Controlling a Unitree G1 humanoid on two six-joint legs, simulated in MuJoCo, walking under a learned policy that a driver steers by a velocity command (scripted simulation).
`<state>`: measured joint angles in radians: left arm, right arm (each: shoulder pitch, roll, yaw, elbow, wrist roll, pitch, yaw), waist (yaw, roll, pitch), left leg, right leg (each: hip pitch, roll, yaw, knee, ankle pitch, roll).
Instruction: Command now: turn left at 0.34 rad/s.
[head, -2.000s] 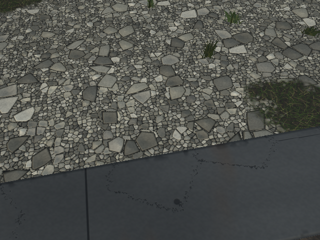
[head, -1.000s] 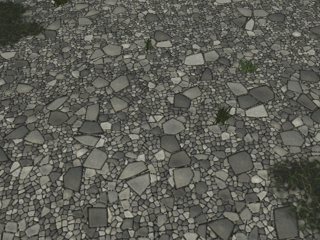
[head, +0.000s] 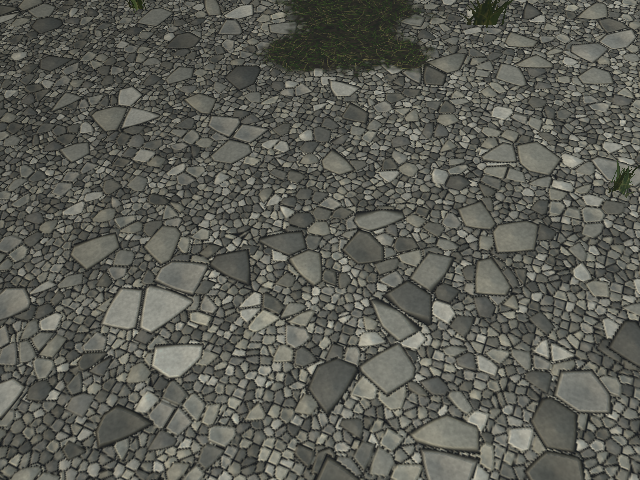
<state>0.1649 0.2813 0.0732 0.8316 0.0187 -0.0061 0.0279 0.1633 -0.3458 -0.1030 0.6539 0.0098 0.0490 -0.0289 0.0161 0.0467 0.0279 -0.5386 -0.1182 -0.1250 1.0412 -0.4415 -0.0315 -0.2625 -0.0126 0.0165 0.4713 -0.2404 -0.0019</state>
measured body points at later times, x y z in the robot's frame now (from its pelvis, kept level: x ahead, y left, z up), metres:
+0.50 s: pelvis -0.01 -0.01 -0.01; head +0.02 -0.03 +0.44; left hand +0.17 +0.26 -0.11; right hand +0.10 -0.32 -0.12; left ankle +0.00 +0.15 -0.74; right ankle -0.02 -0.10 -0.73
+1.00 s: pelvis +0.00 -0.03 +0.00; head +0.03 -0.06 +0.45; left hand +0.26 +0.17 -0.08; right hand +0.02 -0.36 -0.10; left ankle +0.09 +0.11 -0.71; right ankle -0.02 -0.11 -0.74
